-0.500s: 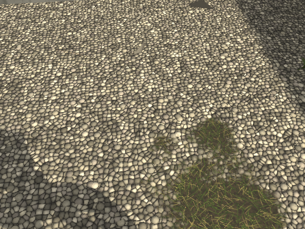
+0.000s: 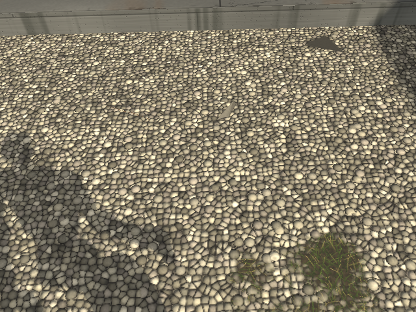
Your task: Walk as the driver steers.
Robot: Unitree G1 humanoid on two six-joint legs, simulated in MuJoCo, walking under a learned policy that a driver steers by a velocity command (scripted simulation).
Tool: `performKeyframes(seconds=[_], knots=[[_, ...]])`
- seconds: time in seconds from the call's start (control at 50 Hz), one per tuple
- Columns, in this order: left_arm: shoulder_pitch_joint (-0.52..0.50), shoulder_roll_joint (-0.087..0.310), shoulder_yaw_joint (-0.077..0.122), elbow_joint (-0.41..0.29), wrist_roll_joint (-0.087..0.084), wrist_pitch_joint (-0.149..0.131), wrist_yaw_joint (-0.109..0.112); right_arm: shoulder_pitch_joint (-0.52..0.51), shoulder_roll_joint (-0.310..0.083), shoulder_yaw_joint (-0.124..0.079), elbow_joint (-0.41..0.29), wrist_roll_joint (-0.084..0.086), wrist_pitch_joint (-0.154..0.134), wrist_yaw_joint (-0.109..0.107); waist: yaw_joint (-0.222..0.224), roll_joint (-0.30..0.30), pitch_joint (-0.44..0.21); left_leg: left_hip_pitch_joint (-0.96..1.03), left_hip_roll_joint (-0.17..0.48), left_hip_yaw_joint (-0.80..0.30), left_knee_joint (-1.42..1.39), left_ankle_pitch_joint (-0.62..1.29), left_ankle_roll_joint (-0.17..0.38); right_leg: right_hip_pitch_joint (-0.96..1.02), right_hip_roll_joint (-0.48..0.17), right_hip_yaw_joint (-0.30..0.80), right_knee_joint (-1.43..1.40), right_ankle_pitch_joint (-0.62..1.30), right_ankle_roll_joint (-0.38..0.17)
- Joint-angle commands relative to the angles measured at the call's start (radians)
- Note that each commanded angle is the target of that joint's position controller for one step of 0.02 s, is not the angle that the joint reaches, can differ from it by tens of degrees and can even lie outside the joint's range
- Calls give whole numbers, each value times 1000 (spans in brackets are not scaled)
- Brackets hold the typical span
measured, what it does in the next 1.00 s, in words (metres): walks ahead: left foot, then right foot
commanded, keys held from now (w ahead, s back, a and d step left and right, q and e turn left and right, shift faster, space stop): w+q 0.34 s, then q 0.02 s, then no key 0.24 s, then e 0.40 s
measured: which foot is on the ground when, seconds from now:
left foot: up 0.00-0.16, down 0.18-0.70, up 0.72-1.00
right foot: down 0.00-0.20, up 0.22-0.68, down 0.70-1.00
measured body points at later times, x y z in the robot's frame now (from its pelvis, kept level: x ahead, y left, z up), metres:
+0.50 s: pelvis +0.26 +0.07 +0.00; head +0.29 +0.09 +0.45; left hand +0.36 +0.34 -0.13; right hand +0.31 -0.20 -0.13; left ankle +0.22 +0.10 -0.75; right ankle +0.42 -0.08 -0.68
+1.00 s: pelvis +0.37 +0.06 -0.01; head +0.41 +0.05 +0.44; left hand +0.39 +0.34 -0.13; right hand +0.52 -0.18 -0.15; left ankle +0.35 +0.21 -0.70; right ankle +0.47 +0.01 -0.75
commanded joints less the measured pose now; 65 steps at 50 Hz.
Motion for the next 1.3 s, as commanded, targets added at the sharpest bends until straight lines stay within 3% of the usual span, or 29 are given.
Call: performKeyframes(seconds=[0.02, 0.1, 0.16, 0.18, 0.2, 0.22, 0.24, 0.28, 0.34, 0.4, 0.48, 0.58, 0.66, 0.68, 0.7, 0.72, 0.74, 0.76, 0.8, 0.86, 0.98, 1.1, 1.16, 1.18, 1.2, 1.22, 1.24, 1.26, 1.3], knots=[[67, 129, 20, -18, 7, -12, 10, -114, -33, 4, -80, 5, -15, 2, 10, -109, 77, -27, -36, 39, -85, 27, 23, 10, -290, 81, -50, 404, -95], [49, 143, 24, -9, 16, -9, 27, -109, -46, -3, -96, -1, -25, 2, -19, -114, 75, 49, -86, 65, -164, -84, 91, 99, -329, 11, 55, 657, -74], [3, 182, 34, -22, 15, 7, 32, 156, -89, -33, -16, -11, -38, -11, -135, -113, -82, 370, -192, 120, -248, -133, 163, 78, -307, -59, 455, 948, -38], [-15, 178, 30, -50, 7, 8, 30, 312, -151, -57, 24, -29, -43, -17, -197, -74, -172, 618, -92, -27, -264, -150, 215, -119, -284, -76, 712, 725, -14], [44, 102, 15, -104, -27, 2, 10, 394, -268, -90, 21, -35, -39, -25, -171, 159, -292, 927, 209, -546, -328, -171, 383, -521, -101, -94, 1145, 74, 41], [-27, 159, 31, -117, -4, -5, 4, 345, -250, -85, 26, 3, -23, -16, -146, 64, -309, 928, 241, -758, -450, -150, 387, -666, -48, 102, 1252, -260, 34], [-122, 156, 32, -158, 0, -13, -3, 246, -233, -78, 10, 15, -18, -16, -111, 22, -154, 793, 210, -591, -463, -172, 351, -744, -117, 136, 1234, -173, 27], [-157, 144, 31, -168, 8, -15, -3, 164, -147, -55, -4, 17, -23, -18, -51, -64, -24, 558, 124, -417, -515, -24, 276, -669, -179, 132, 1083, -78, 40], [-142, 119, 27, -184, 37, 37, -8, 181, -133, -46, 1, 29, -44, -27, -7, -23, -24, 439, 39, -304, -540, 102, 247, -572, -196, 118, 967, -65, 88], [-198, 120, 27, -212, 29, 57, -6, 235, -171, -50, 3, 24, -50, -30, -11, -17, -5, 431, 18, -226, -510, 458, 227, -604, -184, 84, 868, 4, 126], [-307, 120, 20, -253, 16, 66, -4, 306, -147, -36, 11, 23, -37, -35, -58, 32, -35, 518, -18, -165, -446, 680, 132, -625, -157, 60, 716, 121, 120], [-391, 125, 5, -277, 6, 60, 1, 345, -140, -25, 15, 7, -21, -56, -102, 44, -41, 648, 7, -183, -395, 699, 115, -606, -115, 56, 533, 169, 85], [-230, 152, 11, -207, 8, 38, 15, 280, -146, -19, 16, 3, -26, -69, -30, 42, -56, 664, 34, -189, -267, 767, 105, -390, -72, 60, 353, 109, 23], [-149, 153, 13, -176, 12, 26, 19, 251, -156, -20, 16, 13, -29, -69, 22, 8, -72, 649, 10, -161, -162, 715, 88, -277, -78, 68, 222, 238, 4], [-71, 201, 23, -156, 16, 13, 24, 252, -155, -17, -7, 18, -39, -68, 36, -64, -150, 549, -45, -135, -12, 460, 62, -89, -199, 200, 253, 668, -30], [-73, 269, 35, -172, 10, 20, 20, 387, -98, -11, 3, 41, -31, -69, -27, -248, -249, 383, -192, -61, 271, -247, 17, 77, -446, 458, 320, 1197, -217], [-117, 220, 22, -183, -23, 38, 8, 401, -125, -16, 18, 22, -9, -69, -47, -236, -303, 310, -224, -67, 373, -573, 7, 50, -493, 591, 253, 1143, -305], [-180, 204, 22, -204, -29, 45, -2, 328, -143, -20, 14, -8, 6, -69, -51, -134, -192, 248, -192, -98, 441, -568, 1, -49, -449, 549, 220, 951, -294], [-233, 193, 23, -213, -14, 66, 3, 234, -133, -23, -8, -14, 25, -60, -64, -79, -70, 198, -148, -99, 418, -484, -11, -200, -342, 441, 155, 655, -219], [-228, 203, 35, -216, -4, 86, 8, 225, -115, -18, -22, -6, 52, -57, -76, -125, -92, 234, -148, -73, 338, -413, -35, -269, -250, 393, 112, 384, -157], [-210, 241, 63, -233, 5, 117, 6, 123, -121, -17, -69, 5, 73, -73, -35, -174, -87, 206, -150, -73, 162, -404, -56, -305, -222, 496, 33, -126, -130], [-240, 251, 81, -252, 8, 141, -1, 145, -123, -11, -89, 22, 55, -81, -33, -192, -87, 327, -186, -73, -29, -408, -23, -350, -206, 574, 12, -184, -88], [-296, 245, 85, -271, -5, 154, -6, 275, -131, -12, -68, 27, 40, -92, -97, -203, -71, 524, -209, -61, -336, -323, 26, -436, -152, 578, 19, -226, -13], [-300, 218, 78, -285, -14, 152, -4, 309, -179, -23, -65, 16, 34, -101, -102, -139, -53, 588, -130, -133, -496, -351, 51, -498, -85, 507, 92, -274, 50], [-250, 154, 65, -297, -30, 150, -1, 259, -280, -45, -98, 5, 32, -108, -58, 120, -80, 601, 148, -461, -605, -528, 131, -595, 36, 338, 388, -328, 90], [-260, 210, 78, -281, 2, 140, 9, 105, -293, -46, -141, -13, 32, -101, -38, 140, 14, 400, 269, -576, -641, -466, 197, -649, 90, 216, 620, -295, 97], [-252, 245, 86, -270, 17, 136, 4, 81, -221, -28, -148, -16, 28, -93, -10, 42, 8, 308, 225, -483, -591, -322, 211, -543, 39, 255, 770, -244, 91], [-210, 224, 83, -252, 20, 135, -4, 31, -174, -14, -153, -7, 22, -87, 36, 20, 4, 286, 148, -369, -552, -194, 176, -506, 44, 252, 849, -181, 84], [-163, 206, 75, -224, 24, 143, -8, 25, -163, -9, -165, 1, 14, -79, 33, 73, -18, 353, 73, -245, -504, -12, 153, -518, 45, 221, 957, -150, 95]])
Velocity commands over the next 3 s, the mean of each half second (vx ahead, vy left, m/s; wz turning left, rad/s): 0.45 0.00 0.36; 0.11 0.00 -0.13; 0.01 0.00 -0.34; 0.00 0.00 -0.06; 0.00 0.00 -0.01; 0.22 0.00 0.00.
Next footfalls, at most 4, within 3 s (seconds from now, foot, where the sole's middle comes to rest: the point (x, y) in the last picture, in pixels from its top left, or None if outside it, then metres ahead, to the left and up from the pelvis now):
0.18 left None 0.26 0.11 -0.78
0.70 right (225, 305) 0.51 0.02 -0.78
1.18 left None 0.40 0.19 -0.78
1.56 right None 0.35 -0.03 -0.78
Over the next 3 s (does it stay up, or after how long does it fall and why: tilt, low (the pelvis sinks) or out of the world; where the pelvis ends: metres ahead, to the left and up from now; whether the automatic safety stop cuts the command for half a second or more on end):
stays up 0.45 0.10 0.00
